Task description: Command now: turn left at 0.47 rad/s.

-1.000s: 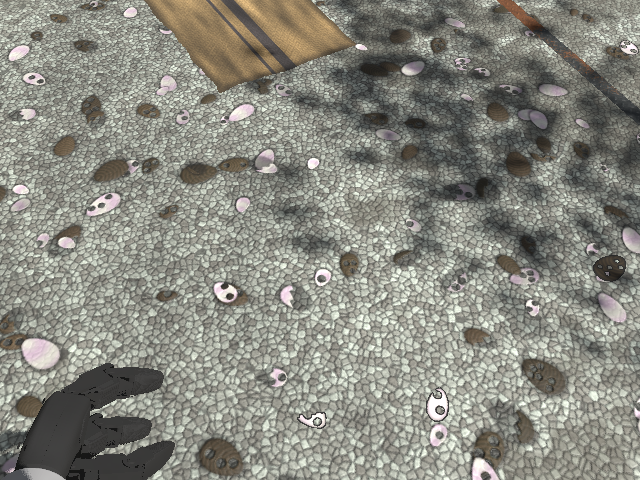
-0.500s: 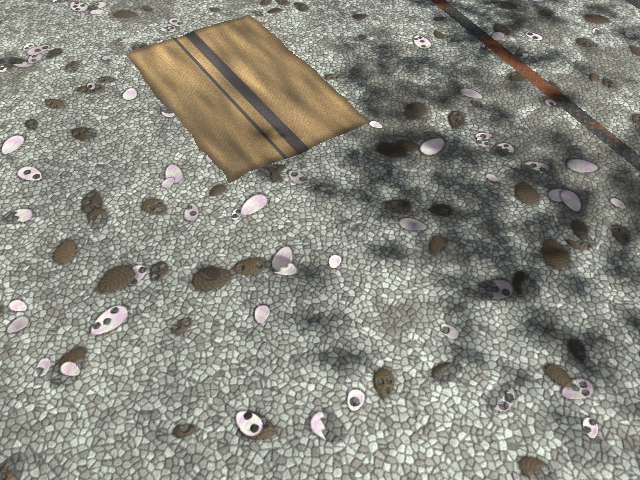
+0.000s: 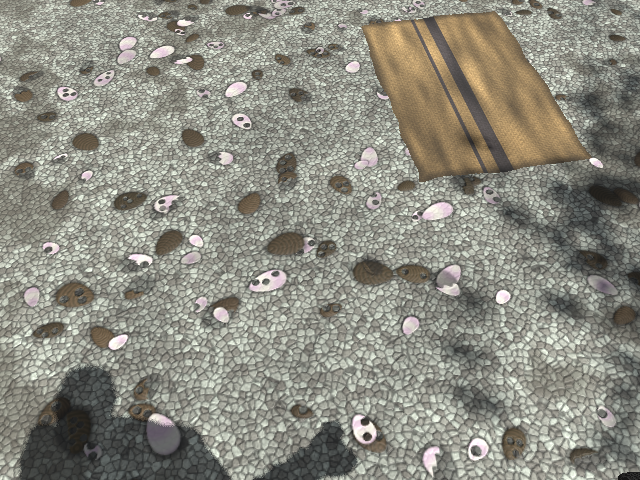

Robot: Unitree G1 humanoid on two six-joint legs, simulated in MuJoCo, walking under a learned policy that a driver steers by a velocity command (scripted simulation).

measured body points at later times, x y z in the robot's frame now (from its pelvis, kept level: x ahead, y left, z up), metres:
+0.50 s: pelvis +0.04 +0.00 +0.00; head +0.04 +0.01 +0.45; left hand +0.15 +0.27 -0.11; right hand +0.13 -0.27 -0.10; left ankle -0.05 +0.11 -0.73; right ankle +0.06 -0.13 -0.68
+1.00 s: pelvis +0.36 -0.11 -0.01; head +0.38 -0.12 +0.44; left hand +0.51 +0.15 -0.13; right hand +0.41 -0.39 -0.11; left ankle +0.35 +0.08 -0.63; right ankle +0.34 -0.13 -0.73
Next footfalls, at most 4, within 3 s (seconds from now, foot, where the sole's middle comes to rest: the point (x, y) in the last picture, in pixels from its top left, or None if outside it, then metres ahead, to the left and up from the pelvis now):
0.40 left None -0.01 0.11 -0.77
0.82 right None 0.38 -0.14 -0.77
1.28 left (417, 305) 0.87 -0.19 -0.77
1.68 right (545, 239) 1.06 -0.55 -0.77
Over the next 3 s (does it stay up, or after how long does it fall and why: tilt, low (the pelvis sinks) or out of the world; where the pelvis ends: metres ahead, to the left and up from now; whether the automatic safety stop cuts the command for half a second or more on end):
stays up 1.18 -0.49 -0.01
